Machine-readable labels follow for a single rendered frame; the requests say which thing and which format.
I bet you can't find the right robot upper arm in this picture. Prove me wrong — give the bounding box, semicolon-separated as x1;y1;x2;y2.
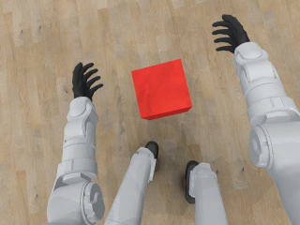
248;121;300;225

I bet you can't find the right robot hand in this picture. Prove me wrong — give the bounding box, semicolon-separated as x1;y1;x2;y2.
212;14;250;54

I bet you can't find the left robot shin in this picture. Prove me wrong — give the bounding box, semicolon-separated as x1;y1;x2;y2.
131;147;154;160

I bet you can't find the carton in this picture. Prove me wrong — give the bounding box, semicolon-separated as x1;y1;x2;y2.
131;58;192;120

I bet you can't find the left robot hand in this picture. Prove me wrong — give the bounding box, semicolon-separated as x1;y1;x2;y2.
72;62;103;102

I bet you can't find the left robot upper arm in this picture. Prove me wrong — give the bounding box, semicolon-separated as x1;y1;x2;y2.
39;180;106;225

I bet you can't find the right robot shin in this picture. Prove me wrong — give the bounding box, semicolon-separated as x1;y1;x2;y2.
188;163;218;198

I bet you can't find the robot right forearm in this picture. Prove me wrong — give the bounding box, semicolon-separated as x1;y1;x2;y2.
233;41;300;127

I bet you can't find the robot shin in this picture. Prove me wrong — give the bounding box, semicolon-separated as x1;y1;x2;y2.
188;163;218;198
131;147;154;160

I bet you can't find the robot left forearm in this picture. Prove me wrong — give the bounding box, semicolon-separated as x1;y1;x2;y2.
47;97;99;223

